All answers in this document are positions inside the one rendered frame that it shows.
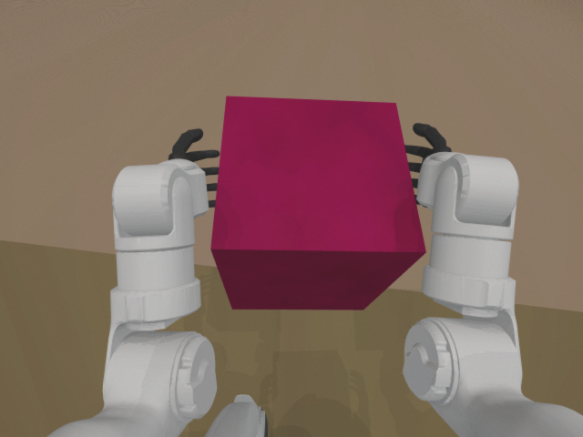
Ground robot left upper arm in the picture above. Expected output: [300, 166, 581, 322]
[47, 331, 217, 437]

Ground robot right forearm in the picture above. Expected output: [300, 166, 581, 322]
[416, 152, 522, 383]

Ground robot left hand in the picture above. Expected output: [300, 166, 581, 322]
[169, 128, 220, 208]

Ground robot right upper arm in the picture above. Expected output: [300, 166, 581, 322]
[403, 317, 583, 437]

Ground left robot shin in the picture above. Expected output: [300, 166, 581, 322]
[234, 394, 258, 407]

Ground robot left forearm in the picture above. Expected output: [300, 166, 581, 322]
[103, 158, 209, 402]

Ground left robot thigh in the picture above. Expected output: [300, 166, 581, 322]
[205, 401, 265, 437]

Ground robot right hand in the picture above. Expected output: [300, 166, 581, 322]
[404, 123, 452, 208]

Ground carton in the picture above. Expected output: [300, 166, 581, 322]
[210, 97, 426, 310]

